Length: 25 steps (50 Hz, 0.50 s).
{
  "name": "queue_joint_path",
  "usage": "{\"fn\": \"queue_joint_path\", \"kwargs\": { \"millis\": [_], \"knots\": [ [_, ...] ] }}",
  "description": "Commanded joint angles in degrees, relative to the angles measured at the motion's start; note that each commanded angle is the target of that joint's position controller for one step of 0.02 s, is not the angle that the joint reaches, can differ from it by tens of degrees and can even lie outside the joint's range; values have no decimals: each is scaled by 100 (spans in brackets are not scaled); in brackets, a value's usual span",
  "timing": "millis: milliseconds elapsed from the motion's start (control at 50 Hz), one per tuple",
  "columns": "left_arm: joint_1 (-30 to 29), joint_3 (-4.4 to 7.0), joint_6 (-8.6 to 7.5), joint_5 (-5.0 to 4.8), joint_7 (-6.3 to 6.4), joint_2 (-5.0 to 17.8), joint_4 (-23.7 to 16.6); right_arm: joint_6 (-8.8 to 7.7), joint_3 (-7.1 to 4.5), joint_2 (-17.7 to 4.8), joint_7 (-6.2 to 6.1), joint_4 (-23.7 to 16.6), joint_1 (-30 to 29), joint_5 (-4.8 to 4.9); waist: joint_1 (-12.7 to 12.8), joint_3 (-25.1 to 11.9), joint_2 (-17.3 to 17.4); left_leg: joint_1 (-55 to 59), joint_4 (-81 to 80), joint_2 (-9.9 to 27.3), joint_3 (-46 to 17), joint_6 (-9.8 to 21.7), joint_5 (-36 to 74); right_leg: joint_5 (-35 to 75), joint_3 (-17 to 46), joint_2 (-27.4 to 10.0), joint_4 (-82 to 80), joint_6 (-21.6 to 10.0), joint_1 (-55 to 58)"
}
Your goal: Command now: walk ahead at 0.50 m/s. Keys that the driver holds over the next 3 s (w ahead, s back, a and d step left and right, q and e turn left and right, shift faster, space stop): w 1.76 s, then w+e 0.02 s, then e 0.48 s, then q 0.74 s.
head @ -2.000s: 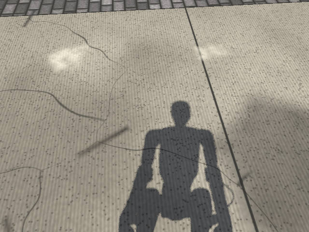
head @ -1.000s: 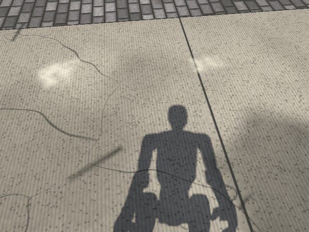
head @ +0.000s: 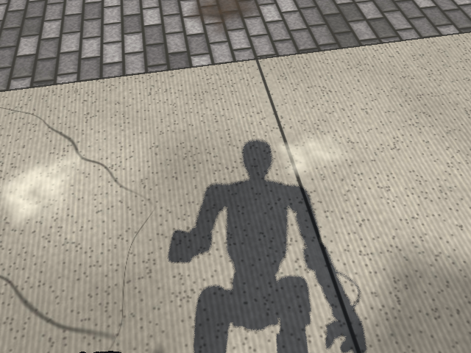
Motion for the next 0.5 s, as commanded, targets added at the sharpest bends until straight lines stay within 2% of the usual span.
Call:
{"fn": "queue_joint_path", "kwargs": {
  "millis": [20,40,60,80,100,120,140,160,180,220,260,340,440,500],
  "knots": [
    [2554,562,-59,155,70,1779,357,-81,72,-171,17,-449,239,-78,1085,-1825,-805,-2961,4160,224,123,307,2433,-670,2361,-1514,-141,-1188,4616],
    [2672,484,-49,126,40,1572,398,-243,139,-23,48,-398,328,-9,1038,-2327,-1507,-4121,5334,-299,-609,257,-696,-1129,4397,-2113,-1095,-1593,5218],
    [2236,341,-67,89,31,1157,333,-348,-14,-608,76,-501,-107,138,989,-1646,-1104,-4668,5848,89,-975,392,-514,-1233,3787,-1923,-1148,-1298,4676],
    [1704,257,-55,86,40,910,198,-390,-34,-716,76,-634,-534,187,850,-1065,-753,-4696,5766,408,-809,477,-21,-847,2865,-1708,-1208,-1088,3856],
    [1266,199,-49,113,16,754,137,-372,-54,-653,41,-663,-745,123,657,-663,-323,-4452,5372,645,-695,466,442,-425,2242,-1458,-1426,-975,3014],
    [1043,143,-68,141,-5,574,116,-289,-106,-618,8,-646,-748,52,468,-434,-316,-4124,4980,833,-715,460,733,-183,1787,-1212,-1635,-858,2462],
    [998,124,-74,164,-25,516,161,-195,-105,-483,6,-610,-613,37,337,-349,-399,-3827,4789,894,-708,434,906,-107,1554,-1102,-1812,-842,2126],
    [1091,136,-92,160,-25,547,227,-124,-96,-350,1,-572,-517,24,288,-296,-375,-3705,4665,899,-658,392,991,89,1394,-1043,-1933,-897,1953],
    [1196,153,-106,153,-6,622,296,-76,-101,-312,-8,-583,-526,15,245,-203,-335,-3758,4514,909,-629,345,1108,302,1228,-1011,-2025,-947,1872],
    [1393,192,-108,162,64,785,391,-39,-132,-354,-28,-719,-902,-21,275,-14,-227,-4164,4006,936,-625,243,1548,543,1050,-1018,-2161,-992,1940],
    [1598,191,-67,151,134,805,470,-45,-150,-345,-22,-864,-1346,-56,374,95,-214,-4490,3371,928,-613,159,2081,588,914,-1000,-2227,-955,2120],
    [1887,192,-20,100,212,875,580,-92,-115,-224,45,-1064,-2111,-36,588,263,-279,-4320,2073,737,-425,131,2975,351,556,-849,-2323,-789,2239],
    [2297,234,68,40,248,934,831,-145,-66,-227,174,-1317,-2826,25,782,520,-293,-4378,1275,598,-364,234,2786,287,495,-1111,-2094,-740,2965],
    [2212,293,139,11,282,1025,876,-206,-96,-361,260,-1388,-2778,39,627,440,-365,-4030,1007,496,-308,429,2204,794,525,-1301,-1710,-629,3324]
  ]
}}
